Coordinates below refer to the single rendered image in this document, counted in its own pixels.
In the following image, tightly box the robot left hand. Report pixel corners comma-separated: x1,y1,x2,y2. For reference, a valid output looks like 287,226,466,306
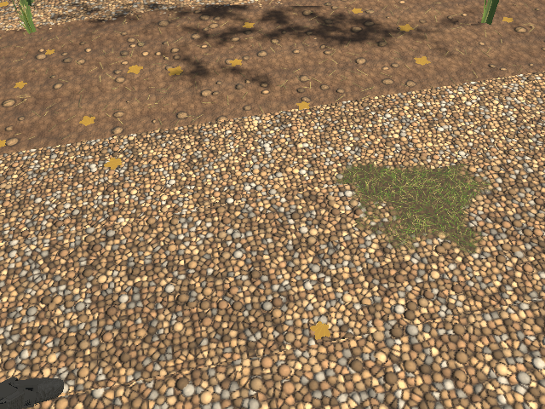
0,377,64,409

